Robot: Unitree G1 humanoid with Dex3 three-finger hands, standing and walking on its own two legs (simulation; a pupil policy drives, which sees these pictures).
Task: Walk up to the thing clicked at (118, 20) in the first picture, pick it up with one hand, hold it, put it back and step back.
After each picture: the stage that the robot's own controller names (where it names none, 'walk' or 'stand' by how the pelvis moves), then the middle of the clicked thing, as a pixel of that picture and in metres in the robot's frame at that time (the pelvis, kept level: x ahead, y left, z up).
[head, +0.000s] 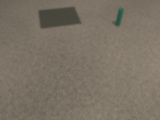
stand; (119, 17) +1.89 -0.54 -0.66
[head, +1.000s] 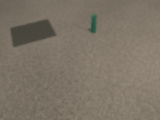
walk; (93, 24) +1.82 -0.06 -0.63
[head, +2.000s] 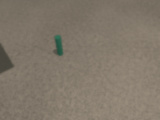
walk; (59, 45) +1.28 +0.26 -0.64
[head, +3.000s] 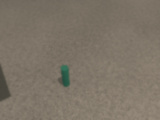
walk; (65, 76) +0.86 +0.18 -0.65
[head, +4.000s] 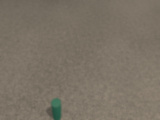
walk; (56, 110) +0.54 +0.14 -0.64
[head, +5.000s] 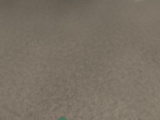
stand; out of the picture +0.44 +0.13 -0.65
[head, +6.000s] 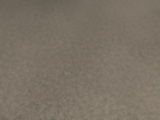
stand; out of the picture +0.41 +0.17 -0.66
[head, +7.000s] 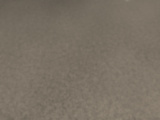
stand; out of the picture +0.43 +0.16 -0.66
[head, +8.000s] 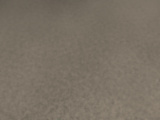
stand; out of the picture +0.42 +0.15 -0.66
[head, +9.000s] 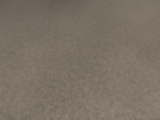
go down; out of the picture +0.42 +0.15 -0.66
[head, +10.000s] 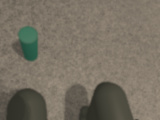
go down; (29, 46) +0.52 +0.15 -0.28
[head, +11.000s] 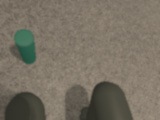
approach; (27, 49) +0.52 +0.15 -0.28
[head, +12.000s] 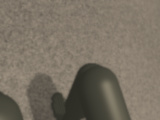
close in; out of the picture +0.52 +0.21 -0.18
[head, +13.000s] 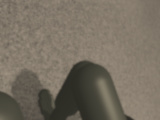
close; out of the picture +0.51 +0.22 -0.19
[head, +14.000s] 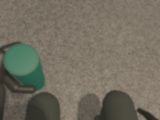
lift; (30, 73) +0.35 +0.17 -0.02
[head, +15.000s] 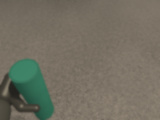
hold; (36, 94) +0.30 +0.15 +0.07
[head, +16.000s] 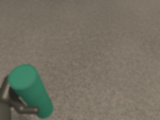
hold; (35, 96) +0.30 +0.15 +0.04
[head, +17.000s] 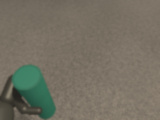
hold; (38, 96) +0.30 +0.14 +0.04
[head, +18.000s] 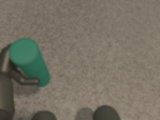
crouch; (34, 67) +0.40 +0.13 -0.03
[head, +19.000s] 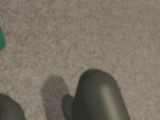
lower; out of the picture +0.50 +0.16 -0.11
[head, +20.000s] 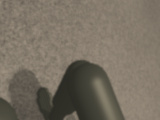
lower; out of the picture +0.47 +0.22 -0.19
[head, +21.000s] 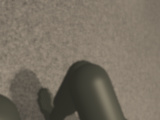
lower; out of the picture +0.47 +0.22 -0.19
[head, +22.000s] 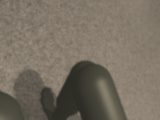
lower; out of the picture +0.47 +0.21 -0.19
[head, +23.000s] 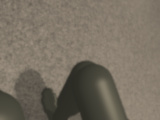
rest; out of the picture +0.46 +0.21 -0.19
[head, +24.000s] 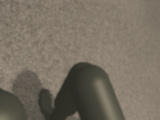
open; out of the picture +0.46 +0.18 -0.20
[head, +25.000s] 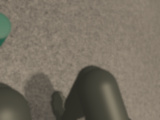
stand; out of the picture +0.46 +0.17 -0.20
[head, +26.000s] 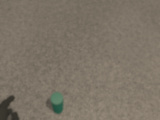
stand; (57, 104) +0.42 +0.10 -0.51
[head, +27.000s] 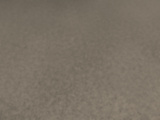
stand; out of the picture +0.40 +0.09 -0.60
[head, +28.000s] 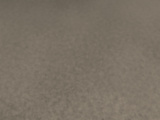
stand; out of the picture +0.39 +0.09 -0.60
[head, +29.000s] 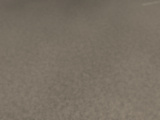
stand; out of the picture +0.40 +0.08 -0.65
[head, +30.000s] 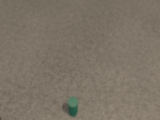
walk; (73, 107) +0.45 +0.04 -0.63
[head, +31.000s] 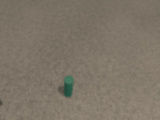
walk; (68, 87) +0.63 +0.06 -0.63
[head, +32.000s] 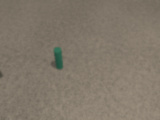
walk; (58, 58) +0.93 +0.21 -0.62
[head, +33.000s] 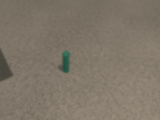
stand; (66, 62) +1.04 +0.12 -0.65
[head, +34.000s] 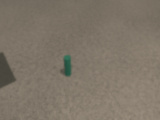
stand; (67, 66) +1.04 +0.12 -0.66
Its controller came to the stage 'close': yes
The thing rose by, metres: 0.69
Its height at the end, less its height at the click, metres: +0.00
